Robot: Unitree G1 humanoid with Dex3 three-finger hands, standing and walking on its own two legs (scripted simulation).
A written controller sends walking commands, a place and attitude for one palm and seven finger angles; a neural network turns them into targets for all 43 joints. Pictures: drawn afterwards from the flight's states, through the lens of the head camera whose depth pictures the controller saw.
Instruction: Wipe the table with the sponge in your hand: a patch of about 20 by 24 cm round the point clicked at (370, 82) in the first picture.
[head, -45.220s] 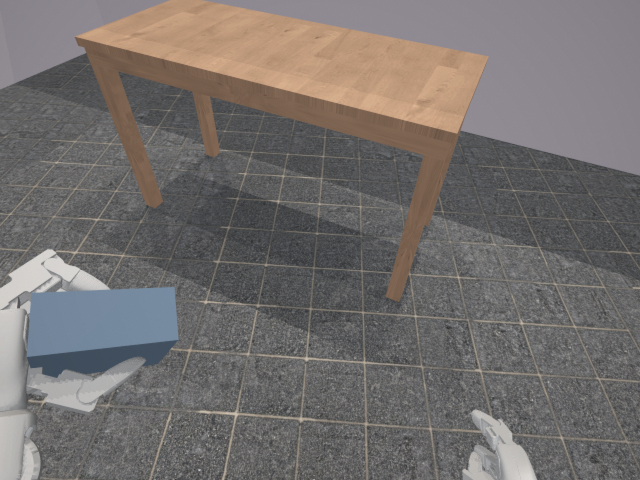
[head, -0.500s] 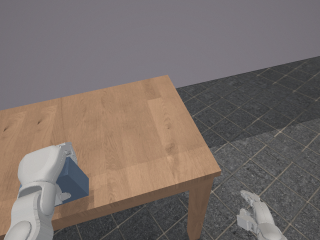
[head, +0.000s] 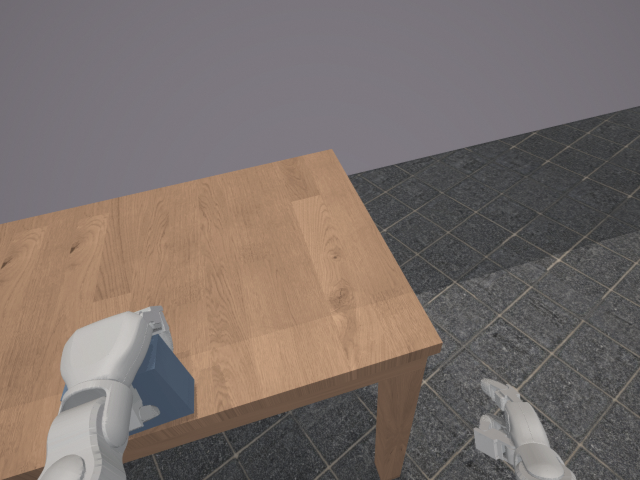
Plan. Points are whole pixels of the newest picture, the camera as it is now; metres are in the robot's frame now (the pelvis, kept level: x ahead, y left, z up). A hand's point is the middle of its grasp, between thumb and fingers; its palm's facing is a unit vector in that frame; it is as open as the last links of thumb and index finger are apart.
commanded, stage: lower the sponge onto the table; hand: left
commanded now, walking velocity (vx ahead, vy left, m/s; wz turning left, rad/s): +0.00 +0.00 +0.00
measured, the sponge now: (141, 395) +0.19 +0.27 +0.02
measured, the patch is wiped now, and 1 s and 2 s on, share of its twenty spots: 0.00 0.00 0.20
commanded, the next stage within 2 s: wipe forward along the first lane in 0.54 s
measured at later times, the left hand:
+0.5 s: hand (143, 361) +0.22 +0.27 +0.05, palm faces -0.03 -0.11 -0.99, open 9.5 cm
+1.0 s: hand (138, 348) +0.23 +0.28 +0.05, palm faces -0.02 -0.07 -1.00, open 9.5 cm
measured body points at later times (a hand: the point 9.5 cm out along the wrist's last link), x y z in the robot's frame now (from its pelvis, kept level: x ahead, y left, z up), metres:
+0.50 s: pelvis +0.00 +0.00 +0.00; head +0.00 -0.04 +0.45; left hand +0.21 +0.27 +0.11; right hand +0.24 -0.22 -0.09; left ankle -0.02 +0.10 -0.74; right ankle +0.00 -0.10 -0.74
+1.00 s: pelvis +0.00 -0.01 +0.00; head +0.00 -0.04 +0.45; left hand +0.23 +0.28 +0.11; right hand +0.22 -0.22 -0.10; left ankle -0.02 +0.10 -0.74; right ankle +0.00 -0.10 -0.74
